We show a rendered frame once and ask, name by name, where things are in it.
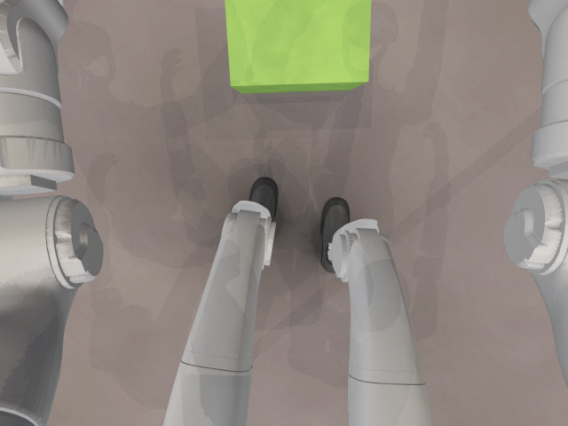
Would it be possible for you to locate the left robot upper arm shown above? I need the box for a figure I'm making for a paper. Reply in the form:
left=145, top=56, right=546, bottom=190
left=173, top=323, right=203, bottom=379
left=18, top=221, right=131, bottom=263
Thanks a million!
left=0, top=195, right=104, bottom=426

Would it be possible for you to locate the carton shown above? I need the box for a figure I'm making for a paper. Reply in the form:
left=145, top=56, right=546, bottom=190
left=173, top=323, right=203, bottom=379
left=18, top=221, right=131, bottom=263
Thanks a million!
left=225, top=0, right=371, bottom=94

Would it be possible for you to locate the robot right foot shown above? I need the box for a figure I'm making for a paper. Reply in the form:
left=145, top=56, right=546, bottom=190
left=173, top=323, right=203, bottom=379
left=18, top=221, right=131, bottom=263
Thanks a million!
left=320, top=197, right=350, bottom=273

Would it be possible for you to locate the robot left forearm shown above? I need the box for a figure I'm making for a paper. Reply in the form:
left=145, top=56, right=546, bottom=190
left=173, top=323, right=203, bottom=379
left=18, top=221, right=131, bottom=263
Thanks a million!
left=0, top=0, right=75, bottom=201

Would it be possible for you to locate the right robot upper arm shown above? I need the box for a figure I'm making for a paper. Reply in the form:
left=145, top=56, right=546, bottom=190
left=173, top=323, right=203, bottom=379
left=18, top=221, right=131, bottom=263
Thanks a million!
left=503, top=179, right=568, bottom=388

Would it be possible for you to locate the robot left foot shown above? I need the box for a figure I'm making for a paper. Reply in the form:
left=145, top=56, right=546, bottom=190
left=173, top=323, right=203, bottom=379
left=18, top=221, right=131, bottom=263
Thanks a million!
left=249, top=177, right=278, bottom=222

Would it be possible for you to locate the robot right forearm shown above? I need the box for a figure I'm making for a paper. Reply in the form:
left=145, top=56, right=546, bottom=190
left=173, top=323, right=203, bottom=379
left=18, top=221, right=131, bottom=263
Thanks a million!
left=528, top=0, right=568, bottom=179

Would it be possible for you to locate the robot foot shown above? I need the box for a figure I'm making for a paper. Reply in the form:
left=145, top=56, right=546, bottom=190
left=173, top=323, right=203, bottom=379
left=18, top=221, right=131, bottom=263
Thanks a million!
left=320, top=197, right=350, bottom=273
left=249, top=177, right=278, bottom=222

